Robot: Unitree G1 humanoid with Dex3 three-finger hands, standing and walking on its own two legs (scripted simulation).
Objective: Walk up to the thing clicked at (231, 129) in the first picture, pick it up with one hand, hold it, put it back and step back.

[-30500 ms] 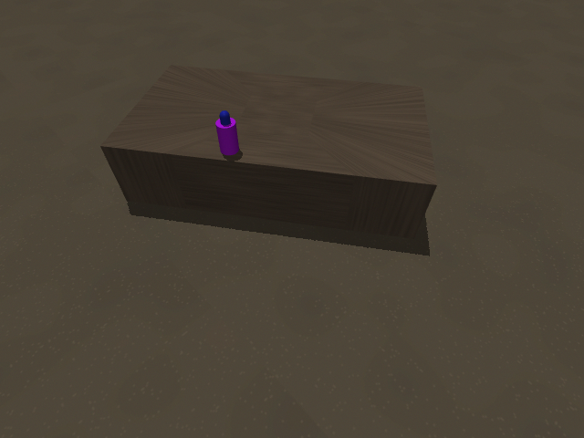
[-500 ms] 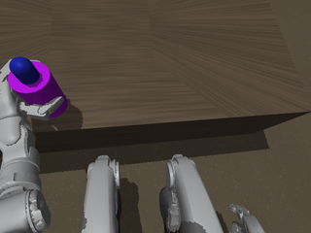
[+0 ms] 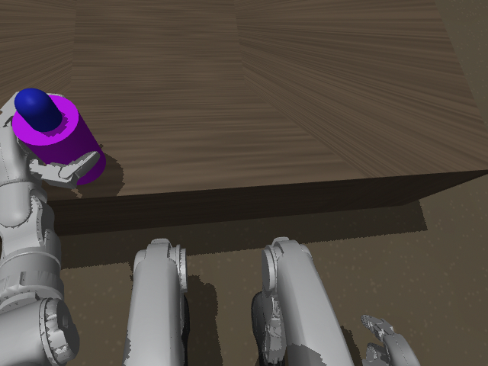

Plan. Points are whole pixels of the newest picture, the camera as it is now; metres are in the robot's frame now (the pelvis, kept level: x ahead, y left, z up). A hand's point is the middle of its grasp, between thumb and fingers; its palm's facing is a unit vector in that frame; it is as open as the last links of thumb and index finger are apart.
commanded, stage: lower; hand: left
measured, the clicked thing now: (59, 135) +0.45 +0.27 -0.01
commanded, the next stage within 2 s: loosen in 0.02 s
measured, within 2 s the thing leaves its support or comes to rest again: neither
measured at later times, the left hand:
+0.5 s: hand (56, 136) +0.45 +0.28 -0.02, palm faces +0.29 -0.96 +0.00, open 13.4 cm
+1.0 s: hand out of the picture +0.44 +0.33 +0.05, palm faces +0.33 -0.94 -0.04, open 17.6 cm
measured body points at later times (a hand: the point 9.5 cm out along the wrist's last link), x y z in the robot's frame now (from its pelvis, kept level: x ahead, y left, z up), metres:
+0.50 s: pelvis +0.00 +0.00 -0.01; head +0.19 +0.05 +0.39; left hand +0.43 +0.33 -0.01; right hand +0.12 -0.27 -0.13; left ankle +0.09 +0.12 -0.40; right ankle +0.08 -0.11 -0.40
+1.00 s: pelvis +0.00 +0.00 +0.02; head +0.19 +0.04 +0.43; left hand +0.42 +0.38 +0.06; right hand +0.13 -0.26 -0.10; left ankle +0.09 +0.12 -0.40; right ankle +0.08 -0.11 -0.40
